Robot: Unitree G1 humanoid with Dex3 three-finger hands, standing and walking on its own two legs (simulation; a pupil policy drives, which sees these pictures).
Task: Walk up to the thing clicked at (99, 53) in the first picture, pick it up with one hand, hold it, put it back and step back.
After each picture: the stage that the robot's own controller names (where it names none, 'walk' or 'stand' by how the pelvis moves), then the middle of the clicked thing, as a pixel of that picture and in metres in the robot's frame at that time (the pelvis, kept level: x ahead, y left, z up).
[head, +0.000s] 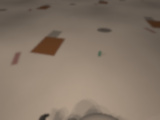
stand; (99, 53) +1.46 -0.24 -0.72
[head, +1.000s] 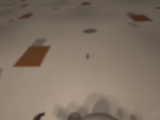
walk; (87, 56) +1.35 +0.12 -0.70
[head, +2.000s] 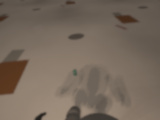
walk; (74, 72) +0.85 +0.29 -0.71
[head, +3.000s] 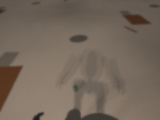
walk; (75, 88) +0.51 +0.21 -0.69
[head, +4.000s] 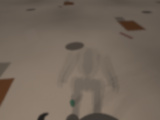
stand; (72, 103) +0.35 +0.20 -0.71
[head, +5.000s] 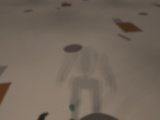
stand; (71, 107) +0.31 +0.19 -0.72
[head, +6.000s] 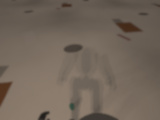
stand; (72, 106) +0.33 +0.20 -0.73
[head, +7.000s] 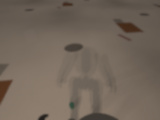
stand; (71, 105) +0.34 +0.19 -0.73
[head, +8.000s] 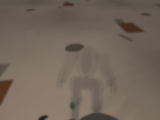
stand; (72, 106) +0.33 +0.19 -0.73
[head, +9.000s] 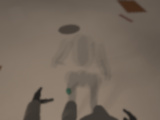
go down; (68, 91) +0.36 +0.20 -0.64
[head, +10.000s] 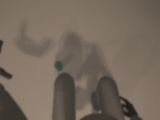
go down; (58, 66) +0.40 +0.25 -0.30
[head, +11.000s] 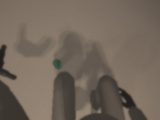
close in; (57, 64) +0.40 +0.26 -0.29
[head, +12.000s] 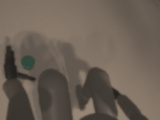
close in; (28, 63) +0.38 +0.29 -0.21
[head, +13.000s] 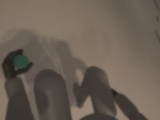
close; (21, 63) +0.37 +0.30 -0.22
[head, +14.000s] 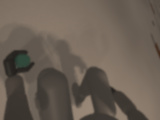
lift; (22, 62) +0.37 +0.29 -0.22
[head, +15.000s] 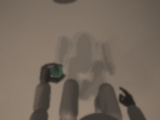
lift; (57, 73) +0.32 +0.22 -0.03
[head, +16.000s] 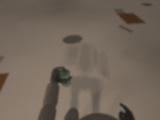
hold; (65, 78) +0.33 +0.17 +0.00
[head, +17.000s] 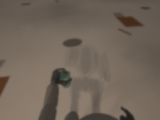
hold; (65, 79) +0.32 +0.17 +0.00
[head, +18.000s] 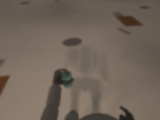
crouch; (67, 79) +0.32 +0.16 -0.01
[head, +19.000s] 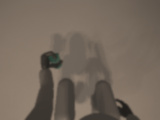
crouch; (55, 61) +0.42 +0.23 -0.09
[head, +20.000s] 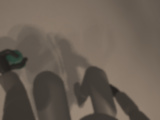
lower; (17, 60) +0.39 +0.31 -0.22
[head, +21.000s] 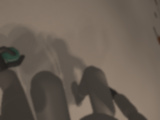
lower; (13, 58) +0.40 +0.32 -0.22
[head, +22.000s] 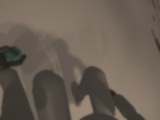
lower; (14, 57) +0.40 +0.32 -0.22
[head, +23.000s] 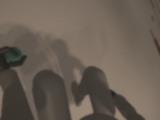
lower; (15, 57) +0.40 +0.32 -0.22
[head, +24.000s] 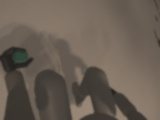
open; (20, 59) +0.39 +0.30 -0.22
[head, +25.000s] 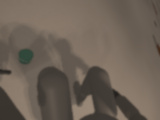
stand; (25, 57) +0.39 +0.29 -0.22
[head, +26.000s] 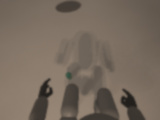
walk; (69, 76) +0.41 +0.22 -0.48
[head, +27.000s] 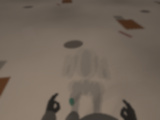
stand; (71, 101) +0.37 +0.19 -0.66
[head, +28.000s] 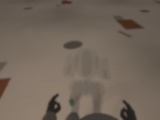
stand; (71, 102) +0.36 +0.20 -0.67
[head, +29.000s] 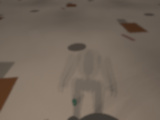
stand; (74, 102) +0.38 +0.18 -0.72
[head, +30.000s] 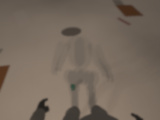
walk; (72, 87) +0.44 +0.16 -0.70
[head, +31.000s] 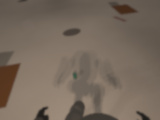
walk; (74, 76) +0.67 +0.25 -0.69
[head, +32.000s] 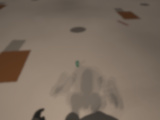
stand; (77, 64) +0.98 +0.20 -0.70
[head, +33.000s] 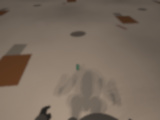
stand; (77, 67) +0.98 +0.21 -0.72
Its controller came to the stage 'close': yes
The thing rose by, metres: 0.70
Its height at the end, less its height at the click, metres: +0.00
